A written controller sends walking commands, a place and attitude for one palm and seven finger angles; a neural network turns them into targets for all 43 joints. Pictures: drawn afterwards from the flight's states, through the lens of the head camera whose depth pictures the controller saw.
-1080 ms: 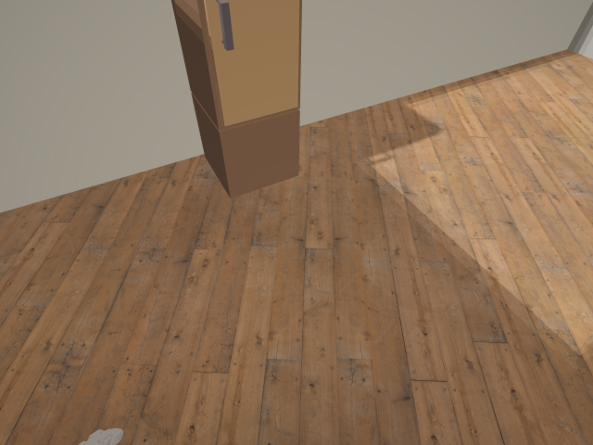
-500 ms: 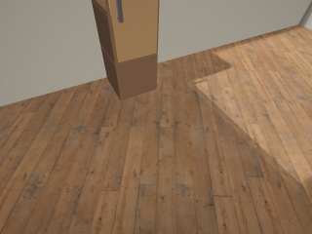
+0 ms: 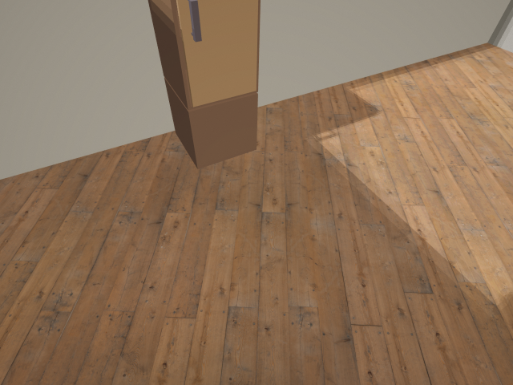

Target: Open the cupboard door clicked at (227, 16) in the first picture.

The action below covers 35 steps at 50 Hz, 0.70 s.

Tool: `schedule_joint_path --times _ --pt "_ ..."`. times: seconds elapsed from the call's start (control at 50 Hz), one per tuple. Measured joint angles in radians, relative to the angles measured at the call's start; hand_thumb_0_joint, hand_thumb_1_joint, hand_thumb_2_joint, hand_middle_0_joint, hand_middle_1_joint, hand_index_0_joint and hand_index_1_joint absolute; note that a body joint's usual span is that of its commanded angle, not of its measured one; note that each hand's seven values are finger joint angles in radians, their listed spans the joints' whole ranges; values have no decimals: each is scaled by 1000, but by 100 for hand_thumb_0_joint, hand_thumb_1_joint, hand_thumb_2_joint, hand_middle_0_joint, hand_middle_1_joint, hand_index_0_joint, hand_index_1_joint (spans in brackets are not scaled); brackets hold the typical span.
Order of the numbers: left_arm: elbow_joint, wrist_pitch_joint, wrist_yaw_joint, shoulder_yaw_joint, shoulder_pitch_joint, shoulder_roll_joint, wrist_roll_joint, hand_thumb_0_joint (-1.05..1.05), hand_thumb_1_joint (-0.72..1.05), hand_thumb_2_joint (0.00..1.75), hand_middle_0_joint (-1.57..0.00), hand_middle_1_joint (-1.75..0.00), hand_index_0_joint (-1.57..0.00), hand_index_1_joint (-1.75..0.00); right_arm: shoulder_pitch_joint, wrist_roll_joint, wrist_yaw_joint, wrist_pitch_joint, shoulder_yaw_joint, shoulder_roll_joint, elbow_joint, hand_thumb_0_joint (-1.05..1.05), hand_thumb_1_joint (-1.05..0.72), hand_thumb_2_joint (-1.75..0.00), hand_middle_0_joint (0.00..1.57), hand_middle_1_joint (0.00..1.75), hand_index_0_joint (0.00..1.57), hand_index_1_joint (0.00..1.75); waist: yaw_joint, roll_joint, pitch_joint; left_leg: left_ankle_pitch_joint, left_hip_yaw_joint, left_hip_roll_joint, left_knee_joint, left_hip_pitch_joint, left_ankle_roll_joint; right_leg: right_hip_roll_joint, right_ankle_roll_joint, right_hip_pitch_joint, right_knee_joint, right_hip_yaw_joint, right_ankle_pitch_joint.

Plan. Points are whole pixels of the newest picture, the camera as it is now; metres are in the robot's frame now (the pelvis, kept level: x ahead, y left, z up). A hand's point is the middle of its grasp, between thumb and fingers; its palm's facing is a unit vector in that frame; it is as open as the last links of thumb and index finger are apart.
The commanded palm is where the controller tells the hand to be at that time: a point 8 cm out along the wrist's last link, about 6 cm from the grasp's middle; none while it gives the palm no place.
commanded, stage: look at it before walking up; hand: left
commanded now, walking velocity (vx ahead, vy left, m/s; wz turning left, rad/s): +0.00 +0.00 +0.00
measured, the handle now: (193, 19) +1.36 +0.32 +0.04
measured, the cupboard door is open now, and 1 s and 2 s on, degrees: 0 0 0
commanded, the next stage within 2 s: walk to a spot facing it in 0.36 s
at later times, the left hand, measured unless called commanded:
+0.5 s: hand out of the picture +0.08 +0.24 -0.16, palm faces -0.04 -0.94 -0.34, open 7.4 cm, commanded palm none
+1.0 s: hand out of the picture +0.10 +0.13 -0.17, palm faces -0.14 -0.97 -0.19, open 7.4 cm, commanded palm none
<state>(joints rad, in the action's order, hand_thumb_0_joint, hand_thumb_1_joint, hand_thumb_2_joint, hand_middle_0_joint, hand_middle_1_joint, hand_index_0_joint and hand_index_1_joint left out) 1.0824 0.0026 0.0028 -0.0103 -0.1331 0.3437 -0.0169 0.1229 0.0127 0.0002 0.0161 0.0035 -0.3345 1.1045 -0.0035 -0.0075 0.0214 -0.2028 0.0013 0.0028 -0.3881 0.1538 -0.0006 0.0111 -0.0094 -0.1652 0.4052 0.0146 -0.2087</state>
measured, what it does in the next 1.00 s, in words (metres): walks ahead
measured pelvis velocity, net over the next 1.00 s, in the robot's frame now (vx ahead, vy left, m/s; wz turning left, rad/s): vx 0.11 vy -0.05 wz -0.22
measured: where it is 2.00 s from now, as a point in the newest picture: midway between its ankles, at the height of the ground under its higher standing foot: (282, 331)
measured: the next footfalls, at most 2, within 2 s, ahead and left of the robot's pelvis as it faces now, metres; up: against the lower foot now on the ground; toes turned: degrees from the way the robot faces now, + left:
left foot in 1.28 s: +0.42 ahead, +0.02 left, +0.00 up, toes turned -10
right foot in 1.98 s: +0.57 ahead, -0.24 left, +0.00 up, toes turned -42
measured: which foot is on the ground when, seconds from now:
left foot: down 0.00-0.82, up 0.84-1.00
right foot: down 0.00-1.00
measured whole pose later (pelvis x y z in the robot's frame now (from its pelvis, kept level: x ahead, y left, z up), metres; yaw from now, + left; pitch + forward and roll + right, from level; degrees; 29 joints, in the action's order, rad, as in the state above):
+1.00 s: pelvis +0.11 -0.05 -0.01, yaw -12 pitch +0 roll +0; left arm 1.06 0.05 0.00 0.02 -0.42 0.16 -0.03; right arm 0.25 0.03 0.01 0.01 -0.04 -0.21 1.07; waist 0.03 0.01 0.02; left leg -0.30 0.07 -0.10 -1.13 0.51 -0.03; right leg -0.05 0.07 -0.14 0.45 -0.03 -0.31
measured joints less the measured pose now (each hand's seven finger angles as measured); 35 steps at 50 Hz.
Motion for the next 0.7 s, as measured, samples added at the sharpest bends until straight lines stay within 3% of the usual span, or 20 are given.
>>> schedule_joint_path --times 0.52,0.6,0.66,0.7 --pt "7 -1 -4 2 -12 -3 1 0 90 90 -20 -30 -20 -30 -6 1 -4 -6 3 -3 5 1 -91 -90 20 29 20 30 5 2 4 2 3 -13 19 -19 -10 -12 8 18 -22 2 6" --pt "-4 -24 3 10 -61 -27 -4 0 90 90 -20 -30 -20 -30 24 11 -4 -18 -1 22 -8 1 -91 -90 20 29 20 30 16 4 -19 -50 32 -26 -39 -4 -10 -26 13 -12 39 29 -39" --pt "-20 -36 18 19 -120 -52 -9 0 90 90 -20 -30 -20 -30 67 14 0 -21 -8 49 -27 1 -91 -90 20 29 20 30 20 5 -36 -106 59 -38 -84 7 -5 -40 25 -48 120 53 -142" --pt "-29 -37 27 28 -155 -68 -9 0 90 90 -20 -30 -20 -30 93 13 1 -13 -15 65 -37 1 -91 -90 20 29 20 30 23 3 -32 -109 85 -49 -102 5 -7 -37 29 -90 214 36 -193"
